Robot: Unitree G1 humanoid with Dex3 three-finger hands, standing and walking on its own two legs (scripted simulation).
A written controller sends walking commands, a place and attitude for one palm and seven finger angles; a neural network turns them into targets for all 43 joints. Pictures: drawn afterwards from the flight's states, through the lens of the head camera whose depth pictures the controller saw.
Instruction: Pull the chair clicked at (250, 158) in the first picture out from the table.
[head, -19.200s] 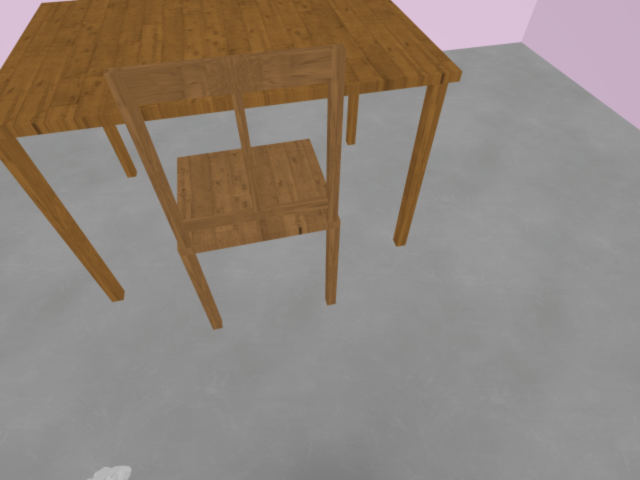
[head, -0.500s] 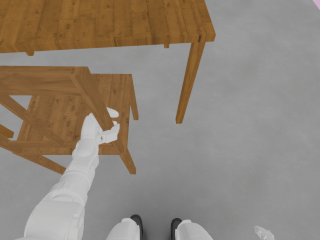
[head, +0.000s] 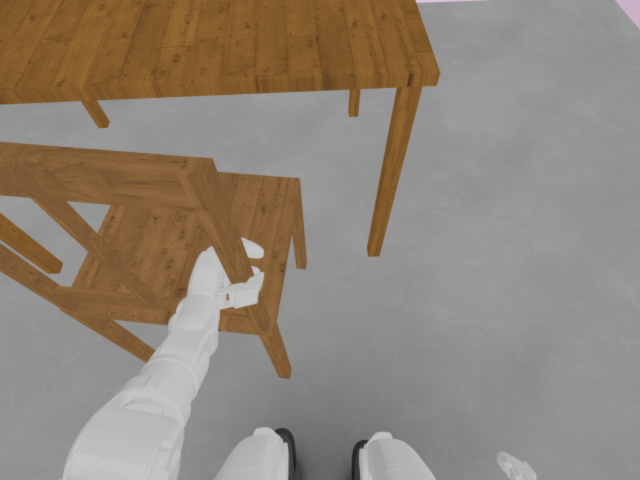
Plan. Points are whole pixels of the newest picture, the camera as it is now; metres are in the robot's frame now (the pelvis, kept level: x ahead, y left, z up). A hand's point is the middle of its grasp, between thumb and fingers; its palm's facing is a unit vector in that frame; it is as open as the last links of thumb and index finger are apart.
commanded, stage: step backward, pulling the chair out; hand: left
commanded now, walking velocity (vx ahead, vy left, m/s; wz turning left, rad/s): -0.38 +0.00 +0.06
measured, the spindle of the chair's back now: (108, 258) +0.42 +0.32 -0.05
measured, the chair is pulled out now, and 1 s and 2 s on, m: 0.16 0.19 0.24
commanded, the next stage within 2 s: none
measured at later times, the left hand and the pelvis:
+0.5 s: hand (250, 286) +0.37 +0.11 -0.05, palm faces -0.04 -0.99 -0.16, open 6.1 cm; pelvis -0.01 -0.01 +0.00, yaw +0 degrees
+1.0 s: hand (247, 301) +0.34 +0.11 -0.05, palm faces -0.05 -0.99 -0.16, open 6.2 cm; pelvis -0.04 -0.01 +0.00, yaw +2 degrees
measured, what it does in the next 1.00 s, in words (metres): steps on the spot: left foot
